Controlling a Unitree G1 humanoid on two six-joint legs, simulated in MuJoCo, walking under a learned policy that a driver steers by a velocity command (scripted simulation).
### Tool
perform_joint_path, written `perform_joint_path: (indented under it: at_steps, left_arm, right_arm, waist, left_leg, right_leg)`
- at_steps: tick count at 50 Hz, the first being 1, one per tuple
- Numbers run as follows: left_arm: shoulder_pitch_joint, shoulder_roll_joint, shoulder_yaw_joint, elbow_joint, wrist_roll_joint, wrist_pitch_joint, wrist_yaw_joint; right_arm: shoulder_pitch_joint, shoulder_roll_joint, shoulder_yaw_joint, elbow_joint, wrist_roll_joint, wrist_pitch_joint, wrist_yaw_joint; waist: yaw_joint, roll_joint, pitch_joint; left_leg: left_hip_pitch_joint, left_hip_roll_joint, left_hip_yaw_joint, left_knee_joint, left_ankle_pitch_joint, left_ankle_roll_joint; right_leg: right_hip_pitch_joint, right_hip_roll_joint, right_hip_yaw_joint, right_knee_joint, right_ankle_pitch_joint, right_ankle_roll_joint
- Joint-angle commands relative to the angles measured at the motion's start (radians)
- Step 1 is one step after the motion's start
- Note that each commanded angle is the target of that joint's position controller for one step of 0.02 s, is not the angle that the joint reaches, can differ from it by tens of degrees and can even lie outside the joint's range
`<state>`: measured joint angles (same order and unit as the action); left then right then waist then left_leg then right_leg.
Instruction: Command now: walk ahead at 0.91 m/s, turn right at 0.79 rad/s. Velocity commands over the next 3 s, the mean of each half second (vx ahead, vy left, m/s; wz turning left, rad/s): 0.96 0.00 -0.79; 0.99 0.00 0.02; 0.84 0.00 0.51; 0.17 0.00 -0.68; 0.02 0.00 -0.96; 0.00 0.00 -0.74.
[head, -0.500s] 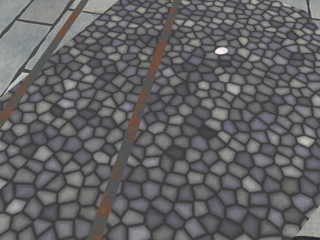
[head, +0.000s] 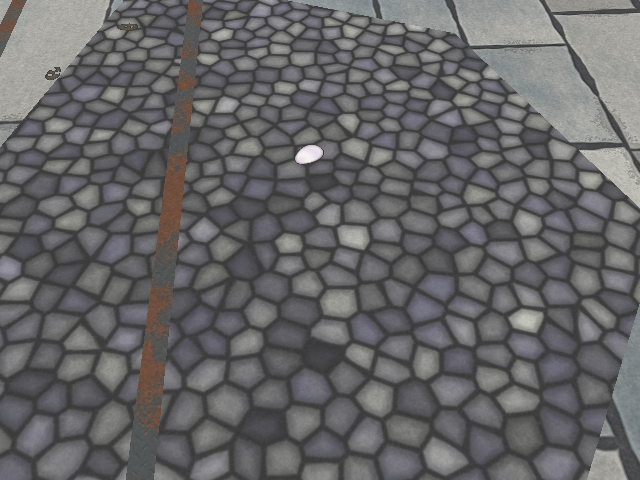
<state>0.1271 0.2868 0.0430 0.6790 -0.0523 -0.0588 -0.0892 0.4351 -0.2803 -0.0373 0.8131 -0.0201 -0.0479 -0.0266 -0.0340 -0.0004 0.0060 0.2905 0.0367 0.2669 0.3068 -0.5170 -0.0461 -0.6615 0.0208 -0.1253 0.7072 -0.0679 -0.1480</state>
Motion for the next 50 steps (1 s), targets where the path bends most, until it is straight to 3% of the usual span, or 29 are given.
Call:
perform_joint_path:
  at_steps: [1, 2, 3, 4, 5, 6, 9, 12, 14, 17, 19, 20, 22, 23, 24, 25, 27, 29, 30, 32, 37, 41, 43, 45, 46, 47, 48, 49, 50]
  left_arm:
    - [0.462, 0.274, 0.109, 0.019, -0.004, 0.022, 0.035]
    - [0.398, 0.344, 0.121, 0.001, -0.003, 0.022, 0.052]
    - [0.407, 0.244, 0.091, -0.023, 0.02, 0.002, 0.054]
    - [0.421, 0.192, 0.078, -0.019, 0.044, -0.014, 0.057]
    - [0.37, 0.168, 0.069, -0.015, 0.048, -0.028, 0.049]
    - [0.292, 0.136, 0.059, -0.033, 0.046, -0.034, 0.049]
    - [0.164, 0.118, 0.048, -0.072, 0.037, -0.026, 0.071]
    - [0.159, 0.127, 0.045, -0.059, 0.024, -0.026, 0.099]
    - [0.195, 0.149, 0.054, -0.036, 0.016, -0.019, 0.109]
    - [0.255, 0.153, 0.06, -0.002, -0.001, -0.019, 0.113]
    - [0.284, 0.131, 0.059, 0.022, 0.003, -0.01, 0.118]
    - [0.289, 0.132, 0.059, 0.032, 0.015, -0.002, 0.116]
    - [0.209, 0.119, 0.041, 0.003, 0.069, 0.007, 0.092]
    - [0.385, -0.031, 0.004, -0.014, 0.053, -0.005, 0.087]
    - [0.446, -0.024, -0.02, -0.004, -0.009, -0.019, 0.084]
    - [0.297, 0.071, -0.006, -0.012, -0.022, -0.019, 0.089]
    - [0.035, 0.089, -0.007, -0.072, 0.027, -0.036, 0.083]
    - [0.03, 0.055, -0.008, -0.085, 0.021, -0.034, 0.072]
    - [0.05, 0.04, -0.011, -0.079, 0.013, -0.027, 0.068]
    - [0.041, 0.014, -0.024, -0.084, 0.023, -0.02, 0.062]
    - [-0.167, 0.015, -0.042, -0.145, 0.047, -0.044, 0.043]
    - [-0.29, 0.033, -0.027, -0.19, 0.034, -0.071, 0.022]
    - [-0.215, 0.095, 0.005, -0.184, 0.031, -0.074, 0.031]
    - [0.101, 0.17, 0.05, -0.125, 0.017, -0.055, 0.059]
    - [0.336, 0.241, 0.072, -0.075, 0.029, -0.037, 0.082]
    - [0.371, 0.313, 0.08, -0.043, 0.063, -0.047, 0.063]
    - [0.376, 0.204, 0.061, -0.03, 0.056, -0.047, 0.063]
    - [0.315, 0.15, 0.048, -0.01, 0.047, -0.05, 0.069]
    - [0.256, 0.122, 0.041, 0.003, 0.053, -0.053, 0.069]
  right_arm:
    - [-0.12, -0.213, -0.048, -0.11, 0.003, -0.024, -0.013]
    - [-0.031, -0.022, 0.009, -0.178, 0.011, -0.075, 0.013]
    - [-0.144, -0.098, 0.011, -0.219, 0.044, -0.135, 0.029]
    - [-0.28, -0.137, 0.001, -0.269, 0.076, -0.156, 0.033]
    - [-0.287, -0.113, 0.009, -0.282, 0.068, -0.162, 0.031]
    - [-0.27, -0.101, 0.008, -0.264, 0.036, -0.154, 0.026]
    - [-0.193, -0.119, -0.005, -0.236, 0.01, -0.104, 0.029]
    - [-0.353, -0.085, 0.009, -0.298, -0.018, -0.093, 0.024]
    - [-0.45, -0.043, 0.019, -0.326, -0.004, -0.096, 0.029]
    - [-0.488, -0.095, -0.009, -0.343, 0.045, -0.1, 0.028]
    - [-0.482, -0.126, -0.023, -0.336, 0.052, -0.106, 0.03]
    - [-0.415, -0.15, -0.04, -0.321, 0.051, -0.111, 0.032]
    - [-0.042, -0.208, -0.075, -0.255, 0.055, -0.102, 0.021]
    - [0.095, -0.294, -0.089, -0.212, 0.015, -0.098, 0.022]
    - [0.131, -0.273, -0.089, -0.169, 0.016, -0.1, 0.05]
    - [0.062, -0.167, -0.07, -0.19, 0.026, -0.091, 0.043]
    - [0.014, -0.135, -0.06, -0.159, 0.005, -0.072, 0.043]
    - [-0.033, -0.068, -0.034, -0.134, -0.002, -0.078, 0.05]
    - [-0.038, -0.04, -0.024, -0.122, 0.011, -0.08, 0.055]
    - [-0.04, -0.057, -0.024, -0.102, 0.034, -0.081, 0.056]
    - [0.014, -0.124, -0.033, -0.062, 0.042, -0.089, 0.034]
    - [0.109, -0.139, -0.026, -0.01, 0.059, -0.063, 0.023]
    - [0.117, -0.18, -0.03, 0.005, 0.044, -0.047, 0.02]
    - [0.08, -0.213, -0.032, 0.012, 0.017, -0.026, 0.017]
    - [0.077, -0.133, -0.009, -0.025, -0.013, -0.031, 0.013]
    - [0.274, 0.073, 0.042, -0.045, 0.038, -0.056, 0.02]
    - [0.149, -0.042, 0.015, -0.05, 0.093, -0.066, 0.015]
    - [-0.002, -0.091, -0.004, -0.091, 0.109, -0.065, 0.007]
    - [-0.073, -0.083, -0.003, -0.107, 0.087, -0.063, 0.004]
  waist:
    - [0.298, 0.053, -0.191]
    - [0.131, -0.344, -0.243]
    - [0.199, -0.183, -0.374]
    - [0.204, -0.09, -0.218]
    - [0.122, 0.071, -0.103]
    - [0.067, 0.103, -0.057]
    - [-0.025, 0.023, 0.063]
    - [0.014, 0.002, 0.145]
    - [0.072, -0.037, 0.12]
    - [0.107, -0.088, 0.063]
    - [0.106, -0.118, 0.049]
    - [0.069, -0.133, 0.008]
    - [-0.145, -0.149, -0.229]
    - [-0.067, 0.227, -0.417]
    - [-0.053, 0.513, -0.456]
    - [-0.097, 0.328, -0.258]
    - [-0.105, 0.005, -0.043]
    - [-0.023, 0.064, 0.017]
    - [0.002, 0.087, 0.029]
    - [0.034, 0.069, 0.08]
    - [-0.01, 0.023, 0.155]
    - [-0.035, 0.036, 0.168]
    - [0.026, 0.112, 0.073]
    - [0.225, 0.185, -0.118]
    - [0.298, 0.08, -0.293]
    - [0.147, -0.33, -0.548]
    - [0.195, -0.303, -0.463]
    - [0.198, -0.234, -0.244]
    - [0.168, -0.104, -0.145]
  left_leg:
    - [-0.543, 0.143, -0.055, 0.834, 1.218, 0.072]
    - [-1.049, -0.109, -0.18, 1.322, 0.044, 0.001]
    - [-1.144, -0.098, -0.437, 1.345, 0.089, 0.066]
    - [-1.179, -0.054, -0.44, 1.274, 0.133, 0.099]
    - [-1.131, -0.009, -0.436, 1.147, 0.18, 0.112]
    - [-1.059, 0.025, -0.435, 1.058, 0.197, 0.107]
    - [-0.958, 0.063, -0.408, 0.896, 0.221, 0.047]
    - [-0.838, 0.029, -0.316, 0.603, 0.429, -0.02]
    - [-0.682, -0.022, -0.28, 0.385, 0.602, -0.039]
    - [-0.626, -0.038, -0.346, 0.223, 0.681, -0.052]
    - [-0.675, -0.017, -0.354, 0.177, 0.64, -0.03]
    - [-0.633, -0.025, -0.336, 0.185, 0.579, -0.005]
    - [-0.217, 0.019, -0.332, 0.294, 0.412, 0.075]
    - [0.161, 0.254, -0.813, 0.214, 0.061, 0.226]
    - [0.239, 0.375, -1.266, -0.017, -0.339, 0.306]
    - [0.121, 0.341, -1.168, -0.047, -0.357, 0.268]
    - [-0.157, 0.238, -0.84, -0.034, 0.018, 0.227]
    - [-0.302, 0.186, -0.707, -0.072, 0.131, 0.233]
    - [-0.335, 0.175, -0.671, -0.092, 0.154, 0.237]
    - [-0.392, 0.188, -0.632, -0.133, 0.199, 0.261]
    - [-0.482, 0.15, -0.411, -0.271, 0.417, 0.233]
    - [-0.401, 0.165, -0.378, -0.277, 0.562, 0.218]
    - [-0.282, 0.189, -0.386, -0.118, 0.952, 0.189]
    - [-0.391, 0.153, -0.351, 0.3, 1.174, 0.139]
    - [-0.671, 0.097, -0.358, 0.665, 0.856, 0.11]
    - [-0.935, -0.048, -0.422, 1.026, 0.049, 0.09]
    - [-1.032, -0.015, -0.449, 1.135, 0.083, 0.102]
    - [-1.131, 0.02, -0.405, 1.166, 0.145, 0.1]
    - [-1.113, 0.068, -0.39, 1.128, 0.209, 0.102]
  right_leg:
    - [0.838, 0.05, 0.128, -0.031, -0.154, -0.101]
    - [1.141, -0.23, 0.748, -0.213, -0.497, -0.336]
    - [1.154, -0.278, 1.062, -0.419, -0.765, -0.333]
    - [1.03, -0.266, 0.993, -0.472, -0.69, -0.254]
    - [0.832, -0.241, 0.898, -0.479, -0.565, -0.219]
    - [0.68, -0.193, 0.793, -0.476, -0.472, -0.209]
    - [0.394, -0.085, 0.616, -0.529, -0.351, -0.209]
    - [0.152, 0.0, 0.47, -0.543, -0.186, -0.173]
    - [0.087, 0.037, 0.427, -0.519, -0.176, -0.118]
    - [0.263, -0.011, 0.513, -0.465, -0.236, -0.077]
    - [0.46, -0.063, 0.541, -0.382, -0.122, -0.059]
    - [0.544, -0.084, 0.542, -0.305, 0.072, -0.046]
    - [0.467, -0.057, 0.464, 0.131, 0.378, 0.018]
    - [0.148, 0.065, 0.378, 0.576, -0.064, 0.069]
    - [-0.079, 0.078, 0.341, 0.764, -0.399, 0.084]
    - [-0.176, 0.005, 0.313, 0.792, -0.326, 0.071]
    - [-0.152, -0.044, 0.265, 0.698, -0.277, 0.055]
    - [-0.091, -0.093, 0.277, 0.587, -0.244, 0.046]
    - [-0.082, -0.104, 0.269, 0.548, -0.244, 0.046]
    - [-0.134, -0.132, 0.251, 0.473, -0.224, 0.057]
    - [-0.064, -0.132, 0.152, 0.116, 0.141, 0.095]
    - [0.126, -0.053, 0.126, -0.127, 0.227, 0.106]
    - [0.254, 0.0, 0.116, -0.149, 0.122, 0.092]
    - [0.652, 0.006, 0.105, -0.105, -0.013, 0.064]
    - [1.024, -0.214, 0.331, -0.019, -0.178, 0.039]
    - [1.273, -0.451, 0.891, -0.243, -0.672, -0.114]
    - [1.172, -0.417, 1.001, -0.432, -0.788, -0.069]
    - [1.035, -0.398, 0.823, -0.431, -0.646, -0.032]
    - [0.874, -0.374, 0.674, -0.424, -0.451, -0.021]
